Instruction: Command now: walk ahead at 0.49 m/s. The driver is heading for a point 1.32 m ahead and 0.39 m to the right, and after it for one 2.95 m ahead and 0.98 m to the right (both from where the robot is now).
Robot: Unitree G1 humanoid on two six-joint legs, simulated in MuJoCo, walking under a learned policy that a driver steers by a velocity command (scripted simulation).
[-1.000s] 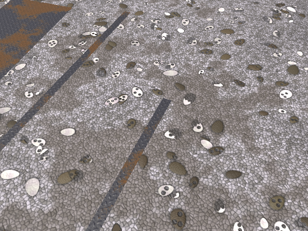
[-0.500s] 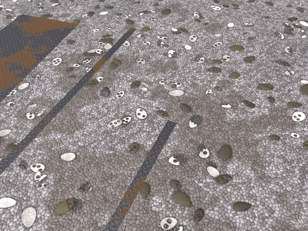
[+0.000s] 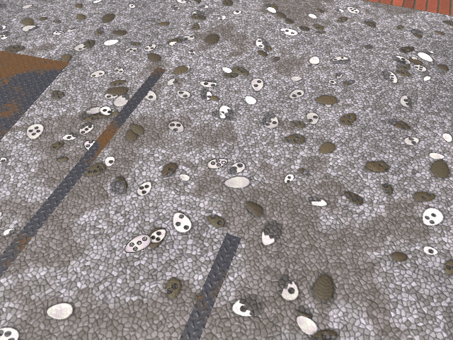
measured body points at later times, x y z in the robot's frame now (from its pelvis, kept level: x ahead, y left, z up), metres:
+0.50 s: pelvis +0.27 -0.08 +0.00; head +0.29 -0.10 +0.45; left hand +0.33 +0.18 -0.12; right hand +0.36 -0.35 -0.14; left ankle +0.27 +0.08 -0.66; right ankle +0.29 -0.16 -0.74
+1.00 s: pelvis +0.54 -0.02 -0.01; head +0.57 -0.01 +0.44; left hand +0.61 +0.24 -0.15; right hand +0.63 -0.30 -0.12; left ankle +0.60 +0.07 -0.74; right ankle +0.44 -0.16 -0.65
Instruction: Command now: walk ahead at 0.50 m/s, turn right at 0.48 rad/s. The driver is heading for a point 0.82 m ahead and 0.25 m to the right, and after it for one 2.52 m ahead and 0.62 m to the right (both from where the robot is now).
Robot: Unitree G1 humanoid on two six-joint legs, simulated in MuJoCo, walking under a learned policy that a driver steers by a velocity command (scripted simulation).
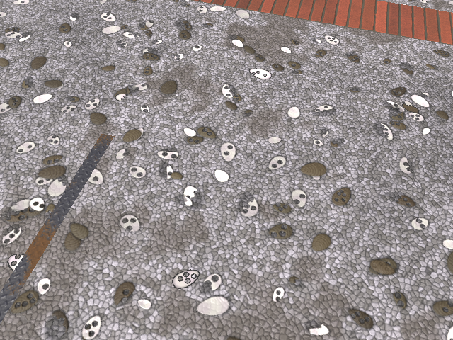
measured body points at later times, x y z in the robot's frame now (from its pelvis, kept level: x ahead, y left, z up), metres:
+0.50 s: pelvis +0.24 -0.09 -0.01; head +0.28 -0.11 +0.43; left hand +0.47 +0.13 -0.11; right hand +0.24 -0.38 -0.15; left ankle +0.15 +0.11 -0.63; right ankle +0.29 -0.17 -0.74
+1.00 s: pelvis +0.46 -0.13 -0.01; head +0.50 -0.14 +0.44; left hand +0.68 +0.07 -0.13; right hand +0.51 -0.43 -0.11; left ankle +0.60 -0.10 -0.74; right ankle +0.32 -0.20 -0.67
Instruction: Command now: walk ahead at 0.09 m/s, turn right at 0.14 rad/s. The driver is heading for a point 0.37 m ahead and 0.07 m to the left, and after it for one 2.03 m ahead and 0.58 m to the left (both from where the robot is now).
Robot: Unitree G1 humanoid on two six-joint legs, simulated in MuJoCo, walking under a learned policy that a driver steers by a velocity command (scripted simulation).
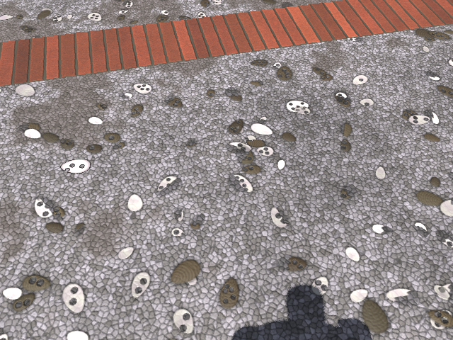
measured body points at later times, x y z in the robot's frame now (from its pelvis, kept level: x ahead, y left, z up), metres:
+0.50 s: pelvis +0.06 -0.02 +0.01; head +0.07 -0.03 +0.45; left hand +0.13 +0.23 -0.13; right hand +0.18 -0.27 -0.13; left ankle +0.11 +0.10 -0.73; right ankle +0.03 -0.15 -0.73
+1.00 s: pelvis +0.07 -0.03 +0.00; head +0.09 -0.02 +0.45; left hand +0.10 +0.24 -0.14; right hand +0.18 -0.29 -0.14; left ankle +0.11 +0.10 -0.72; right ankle +0.03 -0.15 -0.73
